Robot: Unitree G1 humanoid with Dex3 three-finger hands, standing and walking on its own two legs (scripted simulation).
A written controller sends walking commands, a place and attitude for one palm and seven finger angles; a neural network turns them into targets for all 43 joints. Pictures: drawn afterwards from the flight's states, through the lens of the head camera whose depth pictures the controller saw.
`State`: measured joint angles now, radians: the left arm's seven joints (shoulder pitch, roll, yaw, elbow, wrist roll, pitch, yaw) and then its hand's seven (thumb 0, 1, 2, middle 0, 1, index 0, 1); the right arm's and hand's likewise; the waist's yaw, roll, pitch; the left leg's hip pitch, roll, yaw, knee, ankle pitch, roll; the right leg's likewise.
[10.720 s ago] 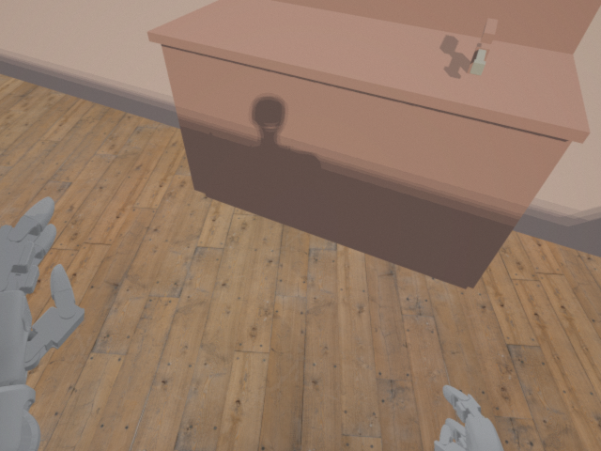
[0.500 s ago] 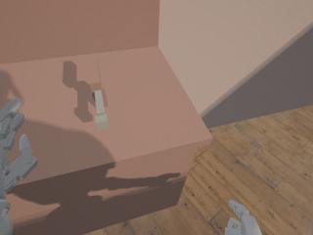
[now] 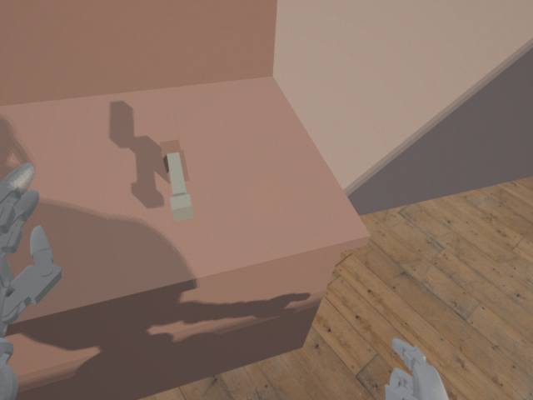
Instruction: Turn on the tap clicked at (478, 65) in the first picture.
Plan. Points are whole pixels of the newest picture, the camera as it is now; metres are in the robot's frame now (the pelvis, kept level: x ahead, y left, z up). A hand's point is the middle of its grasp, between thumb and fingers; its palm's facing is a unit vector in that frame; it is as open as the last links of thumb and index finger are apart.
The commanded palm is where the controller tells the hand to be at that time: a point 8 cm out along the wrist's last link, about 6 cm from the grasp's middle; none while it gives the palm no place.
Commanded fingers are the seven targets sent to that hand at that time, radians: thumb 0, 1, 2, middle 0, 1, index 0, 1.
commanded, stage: shuffle to correct the standing spot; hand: left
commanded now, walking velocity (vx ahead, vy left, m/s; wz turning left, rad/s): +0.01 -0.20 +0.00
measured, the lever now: (182, 207) +0.35 +0.15 +0.11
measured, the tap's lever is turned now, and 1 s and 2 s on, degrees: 0 0 0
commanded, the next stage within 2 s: none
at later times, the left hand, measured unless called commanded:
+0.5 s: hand (58, 269) +0.21 +0.24 +0.17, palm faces +0.36 -0.86 -0.36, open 7.4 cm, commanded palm +0.16 +0.28 +0.18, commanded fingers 0.00 0.90 0.90 -0.20 -0.30 -0.20 -0.30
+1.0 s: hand (62, 271) +0.21 +0.23 +0.17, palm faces +0.36 -0.86 -0.37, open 7.4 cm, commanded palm +0.16 +0.27 +0.18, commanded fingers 0.00 0.90 0.90 -0.20 -0.30 -0.20 -0.30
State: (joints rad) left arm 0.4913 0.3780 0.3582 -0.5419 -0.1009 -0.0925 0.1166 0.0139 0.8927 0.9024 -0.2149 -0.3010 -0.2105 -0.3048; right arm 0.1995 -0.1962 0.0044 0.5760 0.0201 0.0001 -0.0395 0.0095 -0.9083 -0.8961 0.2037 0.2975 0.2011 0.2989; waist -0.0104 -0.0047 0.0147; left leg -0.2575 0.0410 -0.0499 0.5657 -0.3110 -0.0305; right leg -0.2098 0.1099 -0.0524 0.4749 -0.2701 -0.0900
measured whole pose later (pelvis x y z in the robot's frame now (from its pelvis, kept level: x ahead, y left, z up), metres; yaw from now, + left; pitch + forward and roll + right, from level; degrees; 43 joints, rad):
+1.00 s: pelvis +0.00 -0.01 +0.00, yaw +0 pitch +0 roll -1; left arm 0.49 0.38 0.36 -0.53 -0.10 -0.09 0.12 0.01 0.89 0.90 -0.21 -0.30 -0.21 -0.30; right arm 0.21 -0.19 0.01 0.57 0.02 0.01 -0.04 0.01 -0.91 -0.90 0.20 0.30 0.20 0.30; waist -0.02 0.00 0.01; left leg -0.25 0.05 -0.05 0.54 -0.29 -0.04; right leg -0.20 0.12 -0.06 0.45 -0.25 -0.09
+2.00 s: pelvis +0.00 -0.01 +0.00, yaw +0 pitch +0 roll -1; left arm 0.50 0.37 0.34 -0.53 -0.10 -0.08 0.13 0.01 0.89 0.90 -0.21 -0.30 -0.21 -0.30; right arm 0.21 -0.20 0.01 0.57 0.03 0.01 -0.03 0.01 -0.91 -0.90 0.20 0.30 0.20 0.30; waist -0.02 0.02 0.00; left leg -0.26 0.05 -0.05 0.55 -0.30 -0.04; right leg -0.21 0.12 -0.06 0.46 -0.26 -0.11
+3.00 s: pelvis -0.01 -0.01 +0.00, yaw +0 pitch +0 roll -1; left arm 0.50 0.38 0.35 -0.53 -0.10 -0.08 0.13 0.01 0.89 0.90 -0.21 -0.30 -0.21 -0.30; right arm 0.20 -0.19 0.01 0.56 0.02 0.02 -0.03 0.01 -0.91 -0.90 0.20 0.30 0.20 0.30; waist -0.01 0.01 0.00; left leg -0.25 0.05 -0.06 0.54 -0.29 -0.04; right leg -0.20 0.12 -0.07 0.44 -0.25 -0.10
